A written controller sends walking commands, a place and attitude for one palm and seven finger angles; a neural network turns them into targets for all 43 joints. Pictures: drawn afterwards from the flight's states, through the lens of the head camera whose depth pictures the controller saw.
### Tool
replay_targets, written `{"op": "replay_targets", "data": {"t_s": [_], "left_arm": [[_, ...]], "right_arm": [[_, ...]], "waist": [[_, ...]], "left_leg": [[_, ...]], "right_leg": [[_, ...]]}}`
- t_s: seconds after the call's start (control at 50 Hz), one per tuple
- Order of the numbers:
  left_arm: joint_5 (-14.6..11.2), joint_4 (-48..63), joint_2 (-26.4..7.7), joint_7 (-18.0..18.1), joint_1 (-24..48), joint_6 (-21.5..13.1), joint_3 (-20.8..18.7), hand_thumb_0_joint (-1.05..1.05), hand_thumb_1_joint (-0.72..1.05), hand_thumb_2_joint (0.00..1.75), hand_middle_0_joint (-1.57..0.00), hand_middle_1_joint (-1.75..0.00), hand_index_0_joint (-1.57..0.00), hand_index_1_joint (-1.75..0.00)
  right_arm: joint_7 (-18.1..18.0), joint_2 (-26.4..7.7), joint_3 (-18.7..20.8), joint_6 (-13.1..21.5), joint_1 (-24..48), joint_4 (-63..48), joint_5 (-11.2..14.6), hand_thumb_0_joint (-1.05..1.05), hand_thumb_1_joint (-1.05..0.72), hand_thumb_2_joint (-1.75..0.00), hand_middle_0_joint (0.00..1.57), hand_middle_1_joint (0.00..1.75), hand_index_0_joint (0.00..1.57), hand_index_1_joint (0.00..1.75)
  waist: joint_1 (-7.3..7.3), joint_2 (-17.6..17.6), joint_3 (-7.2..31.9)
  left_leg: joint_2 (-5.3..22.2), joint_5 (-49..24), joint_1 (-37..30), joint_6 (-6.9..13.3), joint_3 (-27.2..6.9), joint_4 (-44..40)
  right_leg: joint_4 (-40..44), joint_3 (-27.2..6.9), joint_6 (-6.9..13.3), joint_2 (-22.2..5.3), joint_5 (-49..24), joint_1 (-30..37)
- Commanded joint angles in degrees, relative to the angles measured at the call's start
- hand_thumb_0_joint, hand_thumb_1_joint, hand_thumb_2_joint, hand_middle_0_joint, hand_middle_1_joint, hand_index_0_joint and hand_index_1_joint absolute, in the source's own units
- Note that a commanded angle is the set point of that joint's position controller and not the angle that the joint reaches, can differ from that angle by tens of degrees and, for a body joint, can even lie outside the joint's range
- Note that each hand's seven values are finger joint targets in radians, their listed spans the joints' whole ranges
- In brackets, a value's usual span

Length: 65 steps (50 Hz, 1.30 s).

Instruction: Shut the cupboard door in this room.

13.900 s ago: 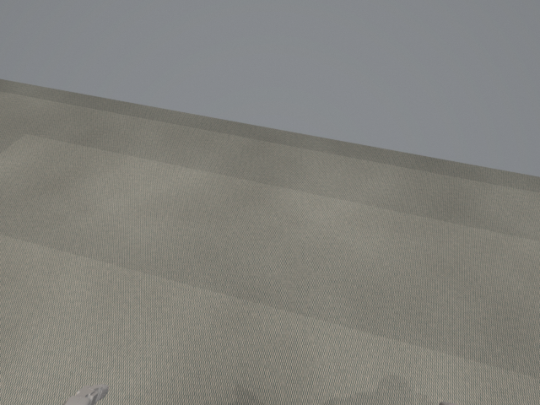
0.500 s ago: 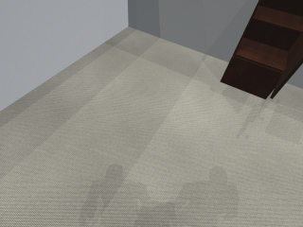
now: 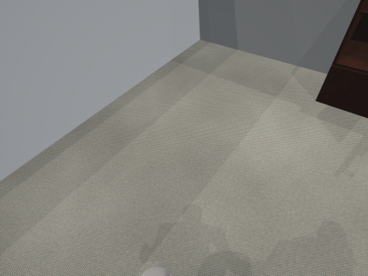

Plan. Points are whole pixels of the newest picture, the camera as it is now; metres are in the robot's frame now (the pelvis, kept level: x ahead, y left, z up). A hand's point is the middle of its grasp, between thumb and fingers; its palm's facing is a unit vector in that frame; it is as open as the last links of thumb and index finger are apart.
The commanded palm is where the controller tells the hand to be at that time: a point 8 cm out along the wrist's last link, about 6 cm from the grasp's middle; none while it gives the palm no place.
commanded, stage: stand and wait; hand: left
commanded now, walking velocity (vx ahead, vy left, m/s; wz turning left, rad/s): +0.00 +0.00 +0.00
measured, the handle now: out of the picture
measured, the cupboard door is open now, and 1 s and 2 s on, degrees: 81 81 81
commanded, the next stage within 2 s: turn or walk to find it in 0.12 s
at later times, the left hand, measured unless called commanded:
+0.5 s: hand out of the picture -0.05 +0.22 -0.18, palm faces +0.20 -0.96 -0.21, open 7.4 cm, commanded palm none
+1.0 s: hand out of the picture -0.07 +0.17 -0.15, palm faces +0.35 -0.90 -0.26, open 7.4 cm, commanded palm none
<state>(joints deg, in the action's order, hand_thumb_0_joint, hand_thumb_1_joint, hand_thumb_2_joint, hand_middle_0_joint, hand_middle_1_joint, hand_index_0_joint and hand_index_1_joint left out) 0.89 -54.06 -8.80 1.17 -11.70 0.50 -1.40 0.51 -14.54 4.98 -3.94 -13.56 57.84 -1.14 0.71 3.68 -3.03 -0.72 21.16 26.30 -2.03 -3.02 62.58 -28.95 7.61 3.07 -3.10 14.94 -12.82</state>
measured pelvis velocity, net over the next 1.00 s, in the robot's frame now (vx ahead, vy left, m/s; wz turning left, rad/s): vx -0.07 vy -0.03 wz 0.36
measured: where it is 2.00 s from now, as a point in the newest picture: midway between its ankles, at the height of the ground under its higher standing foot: outside the picture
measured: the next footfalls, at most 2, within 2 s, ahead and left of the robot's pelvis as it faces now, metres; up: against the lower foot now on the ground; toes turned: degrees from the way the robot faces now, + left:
left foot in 0.32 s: -0.02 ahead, +0.13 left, +0.00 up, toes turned +7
right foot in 0.72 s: -0.01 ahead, -0.11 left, +0.00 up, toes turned +9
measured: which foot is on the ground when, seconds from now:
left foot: up 0.00-0.30, down 0.32-0.74, up 0.76-1.00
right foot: down 0.00-0.34, up 0.36-0.70, down 0.72-1.00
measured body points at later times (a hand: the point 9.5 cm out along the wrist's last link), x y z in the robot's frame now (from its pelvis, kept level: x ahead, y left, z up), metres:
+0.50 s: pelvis -0.04 +0.03 +0.00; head -0.03 +0.04 +0.45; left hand -0.06 +0.27 -0.16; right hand +0.06 -0.20 -0.14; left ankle -0.06 +0.13 -0.74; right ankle -0.03 -0.10 -0.69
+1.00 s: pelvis -0.07 -0.03 +0.00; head -0.03 -0.05 +0.45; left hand -0.08 +0.22 -0.13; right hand +0.05 -0.27 -0.17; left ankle -0.14 +0.11 -0.66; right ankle -0.05 -0.12 -0.74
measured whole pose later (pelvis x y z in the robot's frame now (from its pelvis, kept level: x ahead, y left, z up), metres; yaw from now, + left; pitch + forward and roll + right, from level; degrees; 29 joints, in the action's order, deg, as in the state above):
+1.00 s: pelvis -0.07 -0.03 +0.00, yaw +20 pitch -1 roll +2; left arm 1.3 -54.8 -9.0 1.2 -12.1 0.5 -1.4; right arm 0.9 -14.7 5.0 -4.4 -12.7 58.2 -1.1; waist 1.1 2.2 -3.9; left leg 1.8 21.7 26.7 -4.0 -1.2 63.3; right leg -28.8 10.5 1.6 -5.0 17.0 -10.7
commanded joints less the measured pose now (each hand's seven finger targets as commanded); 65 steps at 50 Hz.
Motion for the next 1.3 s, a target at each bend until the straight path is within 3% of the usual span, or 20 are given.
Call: {"op": "replay_targets", "data": {"t_s": [0.0,0.18,0.26,0.28,0.32,0.34,0.36,0.48,0.6,0.66,0.68,0.72,0.74,0.84,1.06,1.12,1.16,1.18,1.2,1.28], "left_arm": [[0.1,2.2,-9.4,0.6,-1.1,-1.9,-2.2,0.0,0.9,0.9,-0.2,-0.3,-0.2,-0.3],[0.6,-3.7,-11.9,0.7,-7.7,-1.7,-3.0,0.0,0.9,0.9,-0.2,-0.3,-0.2,-0.3],[0.0,-4.4,-11.8,0.9,-5.3,-1.0,-3.2,0.0,0.9,0.9,-0.2,-0.3,-0.2,-0.3],[-0.4,-4.3,-11.0,0.8,-4.3,-0.7,-3.1,0.0,0.9,0.9,-0.2,-0.3,-0.2,-0.3],[-0.7,-1.8,-6.4,0.3,-3.1,0.2,-2.0,0.0,0.9,0.9,-0.2,-0.3,-0.2,-0.3],[-0.2,-1.4,-6.9,0.4,-0.6,0.7,-1.9,0.0,0.9,0.9,-0.2,-0.3,-0.2,-0.3],[0.2,-2.2,-6.9,0.5,0.5,1.6,-2.1,0.0,0.9,0.9,-0.2,-0.3,-0.2,-0.3],[0.2,-2.2,-7.0,-0.3,-0.4,1.3,-2.3,0.0,0.9,0.9,-0.2,-0.3,-0.2,-0.3],[-0.4,0.5,-6.5,0.0,1.5,0.8,-2.2,0.0,0.9,0.9,-0.2,-0.3,-0.2,-0.3],[-0.5,-0.1,-7.2,0.1,-2.9,0.2,-2.4,0.0,0.9,0.9,-0.2,-0.3,-0.2,-0.3],[-0.4,-0.5,-8.7,0.3,-4.6,-0.3,-2.7,0.0,0.9,0.9,-0.2,-0.3,-0.2,-0.3],[0.8,0.0,-16.9,0.9,-6.5,-1.0,-4.4,0.0,0.9,0.9,-0.2,-0.3,-0.2,-0.3],[0.3,1.0,-16.7,0.9,-6.0,-0.7,-4.1,0.0,0.9,0.9,-0.2,-0.3,-0.2,-0.3],[0.1,3.6,-10.9,0.7,2.3,-1.2,-2.7,0.0,0.9,0.9,-0.2,-0.3,-0.2,-0.3],[0.9,1.2,-14.7,0.6,-4.9,-0.8,-4.0,0.0,0.9,0.9,-0.2,-0.3,-0.2,-0.3],[0.7,0.8,-15.2,0.6,-3.7,-0.5,-4.2,0.0,0.9,0.9,-0.2,-0.3,-0.2,-0.3],[-0.3,1.5,-13.4,0.3,-3.0,0.1,-4.0,0.0,0.9,0.9,-0.2,-0.3,-0.2,-0.3],[-0.5,3.1,-9.9,0.0,-3.3,0.4,-3.2,0.0,0.9,0.9,-0.2,-0.3,-0.2,-0.3],[-0.1,4.6,-8.4,0.2,0.2,0.9,-2.2,0.0,0.9,0.9,-0.2,-0.3,-0.2,-0.3],[-0.1,2.4,-9.8,-0.3,2.4,1.5,-2.9,0.0,0.9,0.9,-0.2,-0.3,-0.2,-0.3]], "right_arm": [[-0.2,-1.7,0.0,0.9,-2.0,-1.8,0.0,0.0,-0.9,-0.9,0.2,0.3,0.2,0.3],[-1.1,0.0,-1.8,2.2,2.6,-1.0,0.8,0.0,-0.9,-0.9,0.2,0.3,0.2,0.3],[-1.4,0.3,-2.1,3.0,-1.5,0.7,1.0,0.0,-0.9,-0.9,0.2,0.3,0.2,0.3],[-1.3,-0.6,-1.9,3.3,-2.7,1.2,1.0,0.0,-0.9,-0.9,0.2,0.3,0.2,0.3],[-1.6,-7.0,-0.7,3.5,-2.4,-0.1,0.1,0.0,-0.9,-0.9,0.2,0.3,0.2,0.3],[-1.8,-7.6,-0.5,2.9,-1.4,-0.3,-0.1,0.0,-0.9,-0.9,0.2,0.3,0.2,0.3],[-2.1,-5.9,-0.8,3.1,0.7,-0.2,-0.1,0.0,-0.9,-0.9,0.2,0.3,0.2,0.3],[-2.3,-6.2,-0.7,3.5,1.2,-1.5,0.1,0.0,-0.9,-0.9,0.2,0.3,0.2,0.3],[-1.8,-7.7,0.5,2.9,0.5,-2.7,-0.4,0.0,-0.9,-0.9,0.2,0.3,0.2,0.3],[-1.5,-7.7,0.9,2.7,2.3,-3.9,-0.1,0.0,-0.9,-0.9,0.2,0.3,0.2,0.3],[-1.3,-6.7,0.9,2.8,2.4,-4.2,0.3,0.0,-0.9,-0.9,0.2,0.3,0.2,0.3],[-0.9,-1.1,0.0,2.8,3.6,-7.1,0.5,0.0,-0.9,-0.9,0.2,0.3,0.2,0.3],[-0.9,-3.9,0.7,2.2,5.1,-7.4,0.1,0.0,-0.9,-0.9,0.2,0.3,0.2,0.3],[0.3,-2.6,0.8,0.7,0.0,-3.4,-0.1,0.0,-0.9,-0.9,0.2,0.3,0.2,0.3],[0.2,-1.4,-0.8,1.6,6.9,-5.5,0.6,0.0,-0.9,-0.9,0.2,0.3,0.2,0.3],[0.0,-1.6,-1.0,2.4,3.7,-5.0,0.7,0.0,-0.9,-0.9,0.2,0.3,0.2,0.3],[0.0,-5.0,-0.2,3.3,-0.5,-4.1,0.5,0.0,-0.9,-0.9,0.2,0.3,0.2,0.3],[-0.2,-10.4,1.0,3.7,-2.2,-4.3,0.1,0.0,-0.9,-0.9,0.2,0.3,0.2,0.3],[-0.6,-12.9,1.6,3.1,-5.3,-3.5,0.2,0.0,-0.9,-0.9,0.2,0.3,0.2,0.3],[-1.8,-7.9,0.0,3.4,2.0,-4.6,0.0,0.0,-0.9,-0.9,0.2,0.3,0.2,0.3]], "waist": [[-0.64,-12.8,1.3],[-4.03,-12.6,4.0],[-1.18,-10.8,6.3],[-0.39,-6.9,6.3],[0.14,11.6,2.5],[0.77,8.9,-0.3],[0.27,11.9,-2.5],[-0.36,2.0,0.3],[0.75,5.9,3.7],[-1.62,5.4,6.3],[-2.51,2.3,7.3],[-4.12,-20.7,5.5],[-4.44,-15.6,5.1],[0.5,-11.6,0.6],[-3.86,-14.4,2.7],[-2.08,-14.2,5.3],[0.71,-5.2,8.3],[1.44,10.5,9.2],[3.31,12.9,8.4],[0.65,7.6,3.2]], "left_leg": [[2.2,-2.2,1.0,-1.3,0.1,-0.8],[2.8,5.7,-5.5,-0.8,3.8,-22.5],[2.6,-5.1,-15.5,0.2,5.1,-36.8],[4.0,-10.3,-20.1,0.8,3.5,-41.3],[19.8,-19.2,-21.3,9.0,-15.8,-48.1],[21.9,-16.2,-14.8,12.2,-15.9,-50.3],[19.0,-14.5,-11.5,11.9,-14.6,-51.5],[14.2,-25.2,-17.6,11.0,-10.0,-46.3],[13.2,-30.3,-17.5,11.5,-13.8,-42.2],[10.2,-28.6,-13.9,9.0,-13.4,-37.9],[8.1,-24.0,-9.6,6.9,-12.4,-35.0],[-3.1,9.3,8.7,0.3,0.5,-16.0],[-1.0,12.5,6.4,0.6,-1.7,-5.8],[1.6,0.2,5.6,-1.1,-0.1,6.9],[2.8,5.4,-1.3,-1.7,6.4,-16.0],[2.1,-0.9,-8.5,-1.0,8.5,-28.6],[5.5,-16.3,-21.5,0.9,4.1,-40.6],[18.7,-33.4,-29.9,6.4,-13.2,-42.2],[24.6,-45.8,-27.5,12.4,-17.0,-42.2],[16.9,-38.5,-20.6,11.3,-8.6,-42.2]], "right_leg": [[13.7,-10.5,2.7,-12.0,-9.8,2.2],[9.9,-13.1,7.1,-15.8,-23.7,9.4],[5.4,-9.7,3.4,-14.7,-19.3,5.6],[2.4,-6.9,0.9,-12.5,-13.5,1.3],[-11.0,0.9,-5.4,-2.6,9.3,-13.0],[-18.5,-1.7,-5.2,-1.9,15.9,-11.8],[-22.8,-4.3,-5.4,-2.9,14.6,-12.1],[-27.5,-5.5,-7.0,-1.5,9.4,-15.8],[-13.8,-5.0,-7.1,0.5,11.4,-9.0],[0.0,-3.6,-6.9,1.6,1.3,0.2],[7.0,-4.8,-6.6,0.0,-4.2,7.0],[12.3,-25.7,2.2,-22.1,-11.8,15.1],[12.6,-24.7,6.1,-24.7,-13.8,7.6],[10.9,-9.0,2.3,-14.0,-13.8,2.1],[6.4,-5.9,5.3,-17.6,-25.2,8.6],[1.1,-3.5,2.9,-17.0,-26.6,8.2],[-8.9,1.2,-2.3,-13.1,-16.7,0.0],[-19.9,3.2,-6.4,-5.7,8.0,-14.7],[-27.7,-0.7,-7.2,-3.5,23.4,-17.8],[-35.3,-5.9,-7.2,-4.0,12.1,-18.6]]}}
